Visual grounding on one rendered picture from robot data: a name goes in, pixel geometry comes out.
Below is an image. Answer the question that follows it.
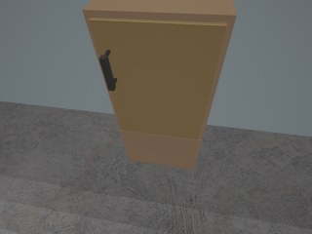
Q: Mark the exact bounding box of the handle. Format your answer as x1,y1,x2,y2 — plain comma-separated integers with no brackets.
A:
99,50,117,92

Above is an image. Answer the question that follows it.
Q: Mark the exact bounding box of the cupboard door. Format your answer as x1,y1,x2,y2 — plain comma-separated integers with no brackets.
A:
89,18,227,140

